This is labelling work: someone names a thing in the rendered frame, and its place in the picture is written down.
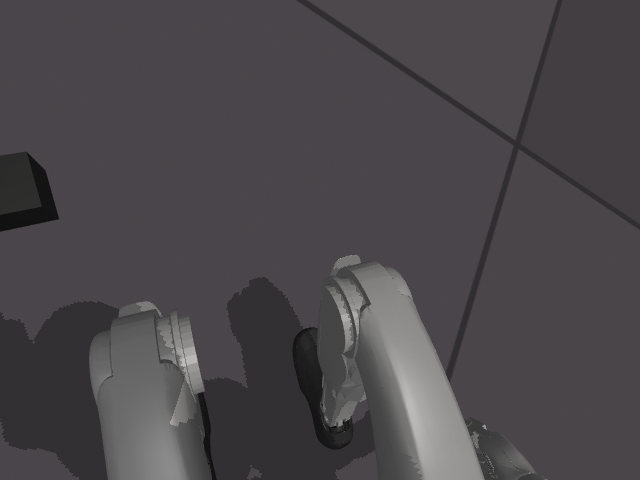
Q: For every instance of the right robot foot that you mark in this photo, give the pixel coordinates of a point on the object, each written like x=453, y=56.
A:
x=309, y=375

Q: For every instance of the cube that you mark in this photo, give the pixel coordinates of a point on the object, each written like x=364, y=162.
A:
x=25, y=194

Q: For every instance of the right robot hand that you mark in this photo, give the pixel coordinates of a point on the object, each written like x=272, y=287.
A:
x=500, y=459

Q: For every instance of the left robot foot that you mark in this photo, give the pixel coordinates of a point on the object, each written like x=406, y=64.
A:
x=207, y=428

